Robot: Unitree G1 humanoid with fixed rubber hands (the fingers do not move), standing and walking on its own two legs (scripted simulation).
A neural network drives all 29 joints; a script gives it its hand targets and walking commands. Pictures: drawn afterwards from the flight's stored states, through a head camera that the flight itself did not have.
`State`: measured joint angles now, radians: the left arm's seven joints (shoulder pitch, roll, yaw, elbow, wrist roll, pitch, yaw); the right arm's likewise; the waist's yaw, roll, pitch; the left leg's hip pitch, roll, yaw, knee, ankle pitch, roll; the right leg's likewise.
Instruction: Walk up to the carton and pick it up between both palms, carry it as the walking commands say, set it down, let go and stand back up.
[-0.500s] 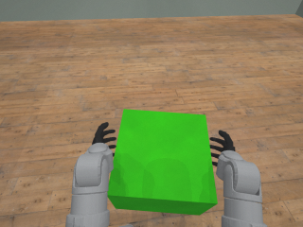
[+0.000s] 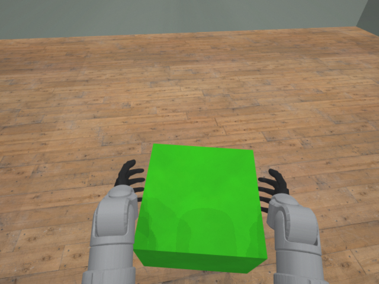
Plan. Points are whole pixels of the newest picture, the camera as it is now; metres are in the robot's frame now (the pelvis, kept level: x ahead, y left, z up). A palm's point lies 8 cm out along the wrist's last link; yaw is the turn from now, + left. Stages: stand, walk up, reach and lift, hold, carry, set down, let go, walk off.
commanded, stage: carry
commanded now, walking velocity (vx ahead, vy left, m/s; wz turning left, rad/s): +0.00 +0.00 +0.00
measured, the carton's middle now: (199, 207) +0.32 +0.00 -0.01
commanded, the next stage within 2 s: hold in 1.56 s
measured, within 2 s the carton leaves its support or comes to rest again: neither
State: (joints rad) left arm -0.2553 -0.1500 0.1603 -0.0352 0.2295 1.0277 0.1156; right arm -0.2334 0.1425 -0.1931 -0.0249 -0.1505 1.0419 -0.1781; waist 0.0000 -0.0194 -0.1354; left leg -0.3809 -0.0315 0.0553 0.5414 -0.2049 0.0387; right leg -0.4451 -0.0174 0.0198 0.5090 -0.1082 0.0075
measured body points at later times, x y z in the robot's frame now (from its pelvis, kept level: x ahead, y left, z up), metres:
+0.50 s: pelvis +0.02 +0.00 +0.00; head +0.00 +0.00 +0.45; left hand +0.31 +0.16 +0.06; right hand +0.31 -0.17 +0.05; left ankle +0.05 +0.10 -0.73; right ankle +0.10 -0.12 -0.73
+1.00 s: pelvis +0.04 +0.00 +0.00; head +0.03 +0.00 +0.45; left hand +0.34 +0.15 +0.05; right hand +0.33 -0.17 +0.04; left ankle +0.05 +0.10 -0.73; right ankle +0.10 -0.12 -0.73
